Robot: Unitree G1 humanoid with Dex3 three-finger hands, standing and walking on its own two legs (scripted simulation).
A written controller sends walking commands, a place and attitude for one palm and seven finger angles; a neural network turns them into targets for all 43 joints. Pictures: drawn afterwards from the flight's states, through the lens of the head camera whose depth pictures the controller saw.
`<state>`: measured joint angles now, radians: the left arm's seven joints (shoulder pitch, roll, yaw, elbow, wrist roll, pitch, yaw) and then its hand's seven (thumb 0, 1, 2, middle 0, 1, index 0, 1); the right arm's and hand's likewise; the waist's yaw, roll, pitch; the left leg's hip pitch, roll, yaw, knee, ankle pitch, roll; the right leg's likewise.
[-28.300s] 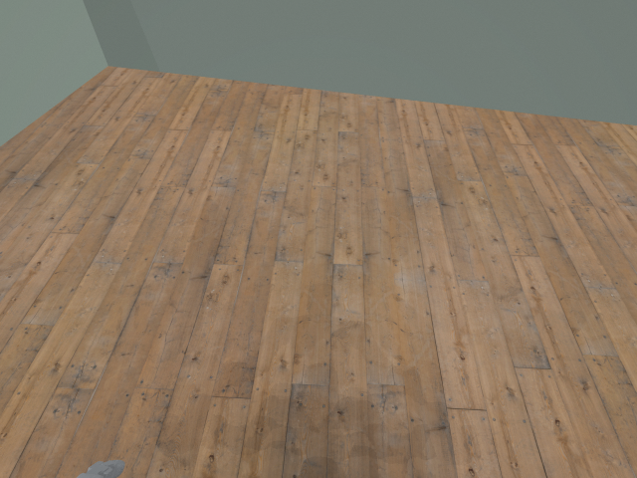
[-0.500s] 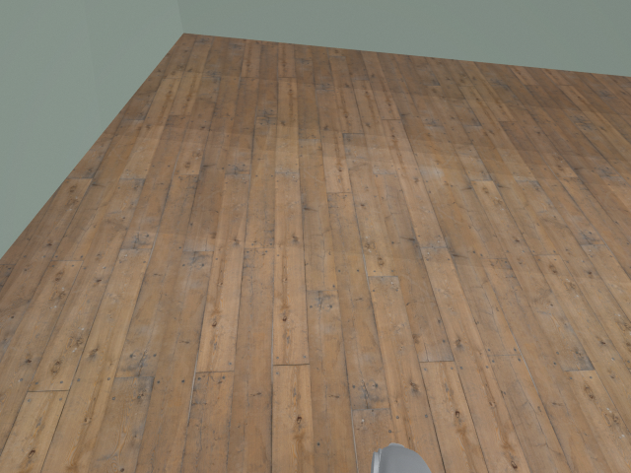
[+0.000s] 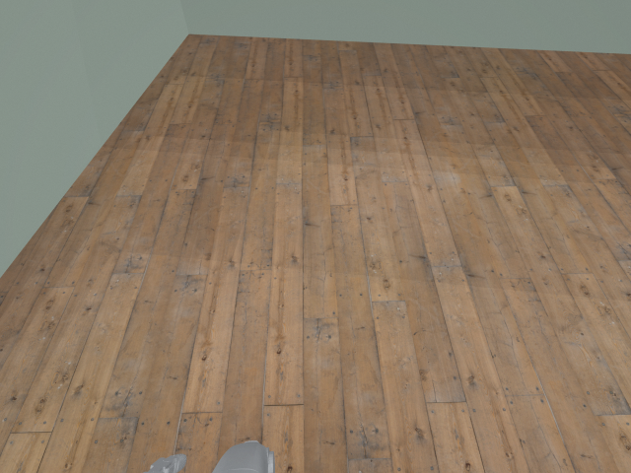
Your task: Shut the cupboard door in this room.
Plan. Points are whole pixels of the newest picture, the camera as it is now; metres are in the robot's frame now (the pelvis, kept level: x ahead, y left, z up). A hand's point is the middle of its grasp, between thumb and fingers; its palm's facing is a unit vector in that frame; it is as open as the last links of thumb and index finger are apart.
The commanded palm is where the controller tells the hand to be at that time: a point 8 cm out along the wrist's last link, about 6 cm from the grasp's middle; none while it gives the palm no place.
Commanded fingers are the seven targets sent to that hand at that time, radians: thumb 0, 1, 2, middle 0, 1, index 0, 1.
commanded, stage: walk to a spot facing it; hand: left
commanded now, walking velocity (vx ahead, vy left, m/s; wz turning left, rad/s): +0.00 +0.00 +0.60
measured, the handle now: out of the picture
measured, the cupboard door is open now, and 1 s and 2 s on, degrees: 87 87 87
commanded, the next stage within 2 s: none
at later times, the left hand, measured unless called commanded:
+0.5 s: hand out of the picture +0.06 +0.28 -0.17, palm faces +0.31 -0.91 -0.26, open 7.4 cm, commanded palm none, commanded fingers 0.00 0.90 0.90 -0.20 -0.30 -0.20 -0.30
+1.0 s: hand out of the picture +0.00 +0.17 -0.15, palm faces +0.55 -0.79 -0.25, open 7.4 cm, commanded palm none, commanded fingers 0.00 0.90 0.90 -0.20 -0.30 -0.20 -0.30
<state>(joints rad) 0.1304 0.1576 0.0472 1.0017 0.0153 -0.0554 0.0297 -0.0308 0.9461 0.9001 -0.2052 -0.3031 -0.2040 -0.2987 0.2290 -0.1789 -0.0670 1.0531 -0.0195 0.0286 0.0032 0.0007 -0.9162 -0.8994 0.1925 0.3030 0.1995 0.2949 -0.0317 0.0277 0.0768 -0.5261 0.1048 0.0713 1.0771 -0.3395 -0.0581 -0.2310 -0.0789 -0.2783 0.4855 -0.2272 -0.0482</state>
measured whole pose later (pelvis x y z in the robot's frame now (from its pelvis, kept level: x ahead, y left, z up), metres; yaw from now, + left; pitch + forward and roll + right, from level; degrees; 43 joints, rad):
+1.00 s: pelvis +0.04 -0.03 +0.00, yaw +36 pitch +0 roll +2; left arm 0.20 0.18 0.02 0.88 0.02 0.01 0.02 0.00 0.90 0.90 -0.21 -0.30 -0.20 -0.30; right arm 0.18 -0.28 -0.10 0.95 -0.02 0.10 0.03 0.00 -0.91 -0.90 0.19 0.30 0.20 0.30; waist -0.03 0.01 0.10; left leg -0.46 0.04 0.00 1.04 -0.40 -0.09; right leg -0.20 -0.12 -0.20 0.51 -0.31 0.00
